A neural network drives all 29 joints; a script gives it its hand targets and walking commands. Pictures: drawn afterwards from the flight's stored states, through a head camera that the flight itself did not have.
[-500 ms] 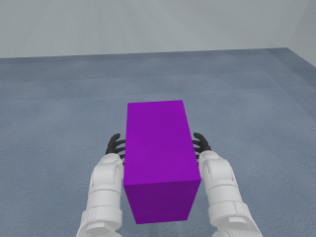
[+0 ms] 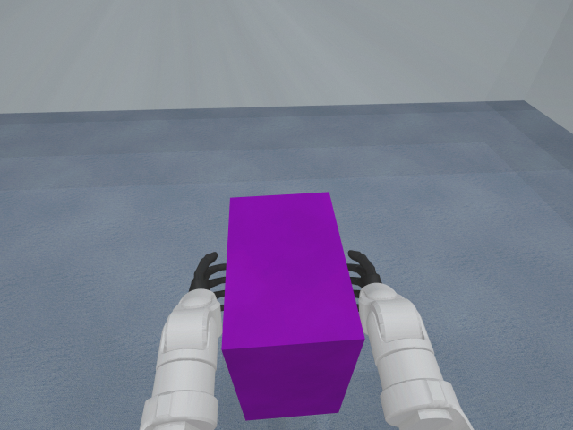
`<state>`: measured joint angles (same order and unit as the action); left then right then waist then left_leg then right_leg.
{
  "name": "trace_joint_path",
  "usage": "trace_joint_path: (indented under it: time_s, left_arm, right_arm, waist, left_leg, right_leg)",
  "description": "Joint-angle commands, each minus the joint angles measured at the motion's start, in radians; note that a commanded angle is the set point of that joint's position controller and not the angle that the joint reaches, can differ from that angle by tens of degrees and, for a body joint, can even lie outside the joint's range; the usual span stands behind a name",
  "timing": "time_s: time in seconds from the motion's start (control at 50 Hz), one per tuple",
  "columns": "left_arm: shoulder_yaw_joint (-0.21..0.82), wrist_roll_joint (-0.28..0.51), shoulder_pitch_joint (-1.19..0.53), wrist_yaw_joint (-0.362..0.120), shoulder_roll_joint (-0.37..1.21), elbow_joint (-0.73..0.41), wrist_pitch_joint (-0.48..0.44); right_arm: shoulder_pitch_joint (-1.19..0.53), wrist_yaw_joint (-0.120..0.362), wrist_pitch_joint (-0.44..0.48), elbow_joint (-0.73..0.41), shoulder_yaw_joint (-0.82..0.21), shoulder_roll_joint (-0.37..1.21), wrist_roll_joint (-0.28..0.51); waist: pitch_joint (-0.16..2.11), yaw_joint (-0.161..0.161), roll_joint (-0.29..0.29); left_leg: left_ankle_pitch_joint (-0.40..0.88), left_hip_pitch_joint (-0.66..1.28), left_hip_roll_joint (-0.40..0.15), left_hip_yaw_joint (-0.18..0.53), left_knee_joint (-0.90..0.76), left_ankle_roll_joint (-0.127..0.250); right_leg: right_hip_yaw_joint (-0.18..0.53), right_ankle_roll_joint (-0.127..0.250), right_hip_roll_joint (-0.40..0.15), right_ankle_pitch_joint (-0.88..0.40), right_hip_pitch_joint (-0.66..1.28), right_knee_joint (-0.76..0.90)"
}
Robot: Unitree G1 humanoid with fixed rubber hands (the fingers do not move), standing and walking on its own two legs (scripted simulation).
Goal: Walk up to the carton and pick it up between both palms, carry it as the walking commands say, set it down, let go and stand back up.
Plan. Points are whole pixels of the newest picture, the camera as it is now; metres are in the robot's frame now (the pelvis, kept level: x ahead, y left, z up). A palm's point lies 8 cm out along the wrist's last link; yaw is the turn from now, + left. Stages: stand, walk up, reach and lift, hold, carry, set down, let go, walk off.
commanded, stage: reach and lift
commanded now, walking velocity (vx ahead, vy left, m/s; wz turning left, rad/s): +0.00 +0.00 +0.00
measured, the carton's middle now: (286, 309) +0.33 +0.01 -0.01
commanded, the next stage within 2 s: hold in 0.38 s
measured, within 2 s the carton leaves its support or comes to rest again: neither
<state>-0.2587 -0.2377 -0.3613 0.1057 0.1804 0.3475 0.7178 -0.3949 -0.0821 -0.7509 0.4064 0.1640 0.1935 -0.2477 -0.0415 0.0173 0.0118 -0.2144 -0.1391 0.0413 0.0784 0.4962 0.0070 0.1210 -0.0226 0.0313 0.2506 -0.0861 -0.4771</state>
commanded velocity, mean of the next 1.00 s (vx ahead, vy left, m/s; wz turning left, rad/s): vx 0.00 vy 0.00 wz -0.16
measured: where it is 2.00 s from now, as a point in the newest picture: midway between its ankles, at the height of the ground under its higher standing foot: outside the picture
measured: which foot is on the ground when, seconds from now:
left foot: down 0.00-1.00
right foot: down 0.00-1.00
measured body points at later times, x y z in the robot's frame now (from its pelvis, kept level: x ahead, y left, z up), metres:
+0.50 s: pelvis -0.02 +0.00 -0.01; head -0.07 +0.01 +0.44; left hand +0.30 +0.13 +0.04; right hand +0.30 -0.12 +0.05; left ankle +0.04 +0.11 -0.74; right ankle +0.02 -0.14 -0.74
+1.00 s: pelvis -0.01 -0.01 -0.01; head -0.04 -0.01 +0.44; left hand +0.32 +0.13 +0.06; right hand +0.32 -0.12 +0.05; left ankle +0.04 +0.11 -0.74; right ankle +0.02 -0.14 -0.74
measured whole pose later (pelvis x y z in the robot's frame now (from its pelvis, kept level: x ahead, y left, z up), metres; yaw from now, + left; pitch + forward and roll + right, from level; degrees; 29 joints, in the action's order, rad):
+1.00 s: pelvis -0.01 -0.01 -0.01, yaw -2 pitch -1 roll +1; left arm -0.22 -0.17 -0.42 0.13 0.14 0.25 0.83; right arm -0.42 -0.13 -0.84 0.28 0.14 0.20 -0.19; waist 0.06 -0.02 0.00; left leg -0.24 -0.35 0.04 0.05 0.61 -0.01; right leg 0.15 -0.01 0.05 0.30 -0.34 -0.66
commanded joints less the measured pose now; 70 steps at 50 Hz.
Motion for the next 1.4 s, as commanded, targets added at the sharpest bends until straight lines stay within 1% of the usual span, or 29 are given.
trace_joint_path:
  time_s: [0.0,0.22,0.32,0.4,0.46,0.58,0.62,0.74,0.76,0.8,0.82,0.88,0.9,0.94,0.98,1.04,1.08,1.1,1.14,1.16,1.18,1.22,1.24,1.28,1.3,1.32,1.34,1.36,1.38]
  left_arm:
    - [0.648,0.285,-0.622,-0.259,1.145,-0.035,-0.012]
    - [0.567,0.265,-0.713,-0.249,1.153,0.077,-0.013]
    - [0.575,0.270,-0.711,-0.254,1.153,0.081,-0.016]
    - [0.621,0.298,-0.738,-0.258,1.178,0.039,-0.017]
    - [0.618,0.293,-0.694,-0.261,1.154,0.031,-0.011]
    - [0.598,0.277,-0.653,-0.272,1.121,0.030,0.008]
    - [0.583,0.273,-0.648,-0.277,1.116,0.035,0.007]
    - [0.615,0.296,-0.624,-0.279,1.110,-0.036,0.008]
    - [0.636,0.289,-0.761,-0.287,1.075,-0.046,0.001]
    - [0.651,0.318,-0.735,-0.279,1.070,-0.066,0.011]
    - [0.656,0.330,-0.746,-0.275,1.059,-0.073,0.023]
    - [0.712,0.401,-0.754,-0.262,1.078,-0.153,0.070]
    - [0.730,0.422,-0.762,-0.261,1.082,-0.173,0.086]
    - [0.782,0.486,-0.875,-0.254,1.067,-0.220,0.129]
    - [0.791,0.525,-0.847,-0.241,1.018,-0.223,0.185]
    - [0.820,0.605,-0.937,-0.214,0.975,-0.280,0.261]
    - [0.803,0.643,-1.000,-0.195,0.967,-0.270,0.319]
    - [0.787,0.648,-1.005,-0.190,0.953,-0.276,0.342]
    - [0.743,0.657,-1.060,-0.186,0.937,-0.240,0.383]
    - [0.723,0.666,-1.162,-0.181,0.921,-0.204,0.392]
    - [0.695,0.656,-1.191,-0.173,0.908,-0.172,0.406]
    - [0.636,0.627,-1.179,-0.152,0.901,-0.168,0.432]
    - [0.600,0.607,-1.149,-0.143,0.901,-0.168,0.445]
    - [0.545,0.585,-1.139,-0.130,0.917,-0.166,0.469]
    - [0.530,0.578,-1.119,-0.127,0.928,-0.173,0.479]
    - [0.512,0.562,-1.078,-0.127,0.952,-0.188,0.490]
    - [0.512,0.558,-1.070,-0.126,0.965,-0.224,0.491]
    - [0.502,0.533,-0.986,-0.130,0.983,-0.212,0.500]
    - [0.515,0.544,-1.014,-0.140,1.005,-0.227,0.502]
  right_arm:
    - [-0.573,0.231,0.089,-0.122,-0.509,1.048,0.254]
    - [-0.717,0.259,0.100,-0.031,-0.447,1.009,0.229]
    - [-0.720,0.253,0.099,-0.031,-0.461,1.035,0.228]
    - [-0.719,0.249,0.104,-0.067,-0.483,1.048,0.246]
    - [-0.676,0.244,0.091,-0.066,-0.491,1.063,0.246]
    - [-0.589,0.240,0.066,-0.032,-0.466,1.074,0.232]
    - [-0.628,0.241,0.072,-0.061,-0.472,1.077,0.241]
    - [-0.572,0.237,0.059,-0.103,-0.510,1.098,0.265]
    - [-0.695,0.249,0.057,-0.111,-0.531,1.074,0.294]
    - [-0.686,0.235,0.050,-0.142,-0.554,1.064,0.309]
    - [-0.697,0.230,0.043,-0.159,-0.559,1.054,0.320]
    - [-0.682,0.197,-0.005,-0.241,-0.603,1.047,0.373]
    - [-0.688,0.188,-0.022,-0.268,-0.619,1.046,0.383]
    - [-0.806,0.163,-0.063,-0.331,-0.639,1.000,0.428]
    - [-0.783,0.137,-0.114,-0.356,-0.664,0.961,0.450]
    - [-0.914,0.102,-0.187,-0.451,-0.687,0.896,0.509]
    - [-1.023,0.076,-0.249,-0.482,-0.685,0.862,0.537]
    - [-1.004,0.068,-0.278,-0.461,-0.670,0.858,0.535]
    - [-1.096,0.061,-0.323,-0.459,-0.663,0.865,0.560]
    - [-1.236,0.056,-0.336,-0.440,-0.666,0.855,0.589]
    - [-1.291,0.054,-0.351,-0.420,-0.660,0.851,0.610]
    - [-1.257,0.058,-0.386,-0.361,-0.620,0.874,0.625]
    - [-1.209,0.063,-0.401,-0.335,-0.597,0.896,0.629]
    - [-1.125,0.064,-0.425,-0.274,-0.528,0.932,0.615]
    - [-1.088,0.061,-0.432,-0.255,-0.497,0.934,0.606]
    - [-1.021,0.064,-0.439,-0.240,-0.467,0.950,0.586]
    - [-1.006,0.067,-0.438,-0.264,-0.454,0.963,0.586]
    - [-0.946,0.076,-0.443,-0.268,-0.444,0.985,0.568]
    - [-0.946,0.075,-0.438,-0.285,-0.431,0.992,0.548]
  waist:
    - [0.393,0.006,-0.056]
    - [0.278,-0.002,-0.040]
    - [0.332,-0.007,-0.019]
    - [0.363,0.007,-0.044]
    - [0.366,-0.004,-0.029]
    - [0.270,0.009,-0.029]
    - [0.268,0.000,-0.030]
    - [0.313,0.000,-0.016]
    - [0.378,-0.022,-0.057]
    - [0.325,-0.031,-0.059]
    - [0.369,-0.033,-0.040]
    - [0.498,-0.028,-0.028]
    - [0.522,-0.025,-0.001]
    - [0.573,-0.013,-0.026]
    - [0.595,-0.016,-0.078]
    - [0.589,-0.024,-0.166]
    - [0.577,-0.032,-0.117]
    - [0.556,-0.033,-0.054]
    - [0.501,-0.034,0.244]
    - [0.503,-0.034,0.274]
    - [0.506,-0.031,0.225]
    - [0.560,-0.026,0.182]
    - [0.585,-0.019,0.179]
    - [0.643,0.003,0.102]
    - [0.682,0.010,-0.032]
    - [0.738,0.004,-0.243]
    - [0.724,-0.001,-0.271]
    - [0.710,-0.001,-0.234]
    - [0.677,-0.001,-0.210]
  left_leg:
    - [0.207,0.161,0.036,0.013,-0.059,-0.039]
    - [-0.110,0.086,0.007,0.022,-0.092,-0.024]
    - [-0.049,0.117,0.008,0.014,-0.072,-0.022]
    - [-0.002,0.128,0.008,0.015,-0.064,-0.024]
    - [0.025,0.132,0.013,0.011,-0.060,-0.022]
    - [0.001,0.111,0.023,-0.002,-0.074,-0.019]
    - [0.004,0.112,0.028,-0.003,-0.071,-0.017]
    - [0.110,0.135,0.038,-0.007,-0.060,-0.016]
    - [0.104,-0.043,-0.132,0.066,-0.027,-0.018]
    - [-0.125,-0.110,-0.139,0.068,-0.061,-0.005]
    - [-0.098,-0.085,-0.147,0.063,-0.040,-0.006]
    - [0.153,-0.009,-0.163,0.034,0.061,0.003]
    - [0.186,-0.005,-0.164,0.029,0.099,0.007]
    - [0.238,0.032,-0.188,0.050,0.109,0.026]
    - [0.278,0.072,-0.241,0.105,0.067,0.064]
    - [0.200,0.068,-0.289,0.138,0.015,0.096]
    - [0.068,-0.021,-0.252,0.086,0.040,0.069]
    - [-0.031,-0.106,-0.207,0.046,0.086,0.041]
    - [-0.243,-0.342,-0.021,-0.120,0.325,-0.041]
    - [-0.312,-0.396,-0.002,-0.107,0.385,-0.056]
    - [-0.292,-0.363,-0.024,-0.081,0.374,-0.064]
    - [-0.246,-0.275,-0.055,-0.087,0.274,-0.067]
    - [-0.179,-0.179,-0.037,-0.117,0.199,-0.061]
    - [0.009,0.069,-0.089,-0.065,0.027,-0.016]
    - [0.171,0.216,-0.237,0.074,-0.032,0.040]
    - [0.528,0.373,-0.456,0.246,0.017,0.130]
    - [0.758,0.379,-0.502,0.197,0.067,0.196]
    - [0.699,0.237,-0.470,0.097,0.054,0.191]
    - [0.600,0.155,-0.424,0.032,0.054,0.168]
  right_leg:
    - [-0.005,0.038,0.054,-0.197,-0.004,0.068]
    - [-0.017,0.057,0.048,0.065,-0.108,0.050]
    - [-0.014,0.052,0.045,0.029,-0.099,0.048]
    - [-0.013,0.054,0.046,-0.014,-0.084,0.041]
    - [-0.010,0.050,0.043,-0.031,-0.067,0.048]
    - [-0.014,0.046,0.041,-0.004,-0.079,0.073]
    - [-0.009,0.043,0.036,-0.006,-0.079,0.074]
    - [-0.006,0.030,0.037,-0.112,-0.035,0.075]
    - [0.028,0.059,-0.125,-0.057,-0.161,-0.066]
    - [0.044,0.077,-0.095,0.099,-0.227,-0.037]
    - [0.066,0.077,-0.119,0.064,-0.222,-0.028]
    - [0.086,0.079,-0.140,-0.213,-0.249,-0.105]
    - [0.097,0.082,-0.140,-0.263,-0.255,-0.115]
    - [0.097,0.078,-0.124,-0.309,-0.280,-0.173]
    - [0.060,0.068,-0.083,-0.189,-0.320,-0.196]
    - [0.006,0.059,-0.028,0.094,-0.372,-0.192]
    - [0.033,0.074,-0.029,0.102,-0.336,-0.140]
    - [0.093,0.089,-0.055,0.104,-0.295,-0.082]
    - [0.377,0.145,-0.233,-0.089,-0.179,0.049]
    - [0.436,0.180,-0.275,-0.252,-0.132,0.047]
    - [0.400,0.184,-0.261,-0.350,-0.135,0.016]
    - [0.314,0.138,-0.224,-0.497,-0.145,-0.071]
    - [0.283,0.122,-0.208,-0.498,-0.194,-0.088]
    - [0.172,0.065,-0.135,-0.340,-0.341,-0.190]
    - [0.081,0.030,-0.084,-0.138,-0.455,-0.284]
    - [-0.042,-0.004,-0.007,0.246,-0.607,-0.463]
    - [-0.107,-0.006,-0.030,0.401,-0.674,-0.519]
    - [-0.110,-0.006,-0.061,0.345,-0.561,-0.509]
    - [-0.109,0.002,-0.080,0.280,-0.501,-0.456]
